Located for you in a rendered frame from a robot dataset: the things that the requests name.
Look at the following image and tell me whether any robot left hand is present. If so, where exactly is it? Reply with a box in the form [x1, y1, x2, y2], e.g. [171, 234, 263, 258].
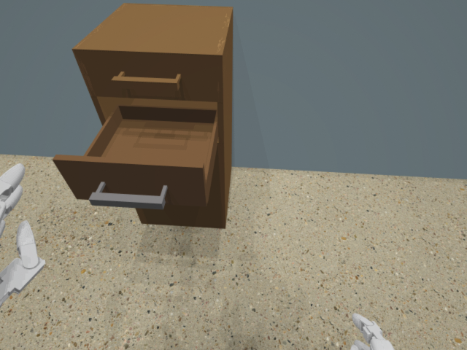
[0, 163, 45, 308]

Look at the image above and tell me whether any cabinet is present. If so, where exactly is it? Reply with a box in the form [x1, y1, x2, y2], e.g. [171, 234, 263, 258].
[72, 3, 233, 229]

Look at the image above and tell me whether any drawer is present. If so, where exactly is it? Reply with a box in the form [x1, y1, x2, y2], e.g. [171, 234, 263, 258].
[53, 104, 218, 207]

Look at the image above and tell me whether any handle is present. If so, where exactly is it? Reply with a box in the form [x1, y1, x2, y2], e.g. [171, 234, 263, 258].
[88, 182, 168, 210]
[111, 76, 180, 91]

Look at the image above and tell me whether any robot right hand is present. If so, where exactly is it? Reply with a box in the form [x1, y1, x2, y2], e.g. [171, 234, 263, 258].
[350, 314, 395, 350]

